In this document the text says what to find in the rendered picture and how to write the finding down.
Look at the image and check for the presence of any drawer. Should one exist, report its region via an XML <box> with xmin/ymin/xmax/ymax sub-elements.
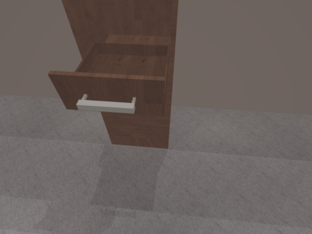
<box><xmin>48</xmin><ymin>42</ymin><xmax>170</xmax><ymax>116</ymax></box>

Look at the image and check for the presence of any handle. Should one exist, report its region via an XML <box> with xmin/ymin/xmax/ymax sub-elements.
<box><xmin>76</xmin><ymin>94</ymin><xmax>136</xmax><ymax>114</ymax></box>

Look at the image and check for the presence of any cabinet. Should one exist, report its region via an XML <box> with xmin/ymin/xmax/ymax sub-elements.
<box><xmin>61</xmin><ymin>0</ymin><xmax>178</xmax><ymax>149</ymax></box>

